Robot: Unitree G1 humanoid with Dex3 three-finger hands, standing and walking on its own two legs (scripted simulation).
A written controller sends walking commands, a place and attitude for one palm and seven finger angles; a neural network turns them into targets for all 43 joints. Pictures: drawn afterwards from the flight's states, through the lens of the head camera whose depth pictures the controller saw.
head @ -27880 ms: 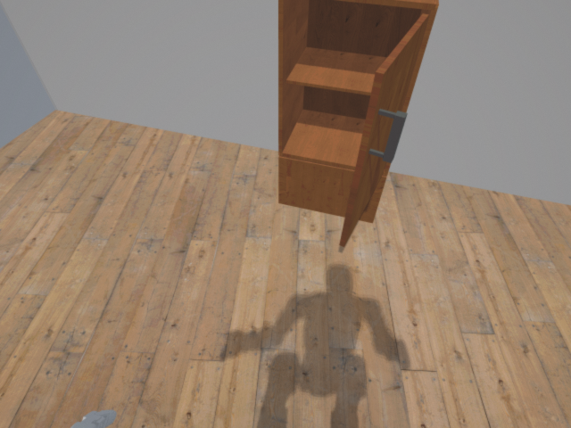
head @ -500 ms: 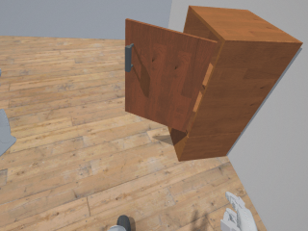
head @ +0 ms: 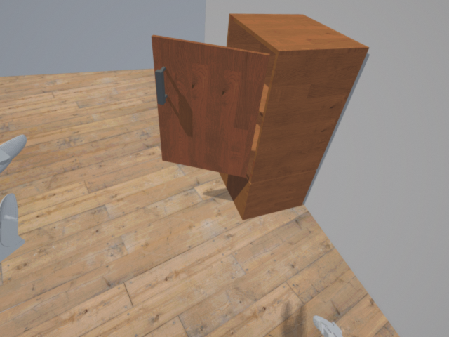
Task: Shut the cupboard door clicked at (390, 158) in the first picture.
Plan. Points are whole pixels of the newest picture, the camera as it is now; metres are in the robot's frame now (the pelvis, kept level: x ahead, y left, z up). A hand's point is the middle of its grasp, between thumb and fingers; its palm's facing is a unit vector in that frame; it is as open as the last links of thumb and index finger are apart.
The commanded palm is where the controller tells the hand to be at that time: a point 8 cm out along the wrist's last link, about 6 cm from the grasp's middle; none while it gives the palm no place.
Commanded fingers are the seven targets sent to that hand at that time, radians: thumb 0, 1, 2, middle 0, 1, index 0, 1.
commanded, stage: stop stepping back and stand still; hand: left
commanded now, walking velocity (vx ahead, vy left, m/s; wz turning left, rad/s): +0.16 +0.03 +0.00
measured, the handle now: (162, 85) +1.01 +0.26 -0.02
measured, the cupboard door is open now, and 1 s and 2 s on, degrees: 58 58 58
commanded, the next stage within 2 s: let the arm hang, fingers relaxed in 0.48 s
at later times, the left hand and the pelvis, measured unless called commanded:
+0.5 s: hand out of the picture +0.18 +0.31 +0.21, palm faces +0.49 -0.70 -0.52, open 7.4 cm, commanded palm +0.11 +0.34 +0.18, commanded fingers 0.00 0.90 0.90 -0.20 -0.30 -0.20 -0.30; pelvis -0.01 +0.03 +0.00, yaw +3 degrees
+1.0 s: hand out of the picture +0.02 +0.23 -0.17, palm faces +0.13 -0.98 -0.17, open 6.9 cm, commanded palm none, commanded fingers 0.00 0.90 0.90 -0.20 -0.30 -0.20 -0.30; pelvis -0.01 +0.04 +0.00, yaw +7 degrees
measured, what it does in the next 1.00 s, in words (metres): steps on the spot: left foot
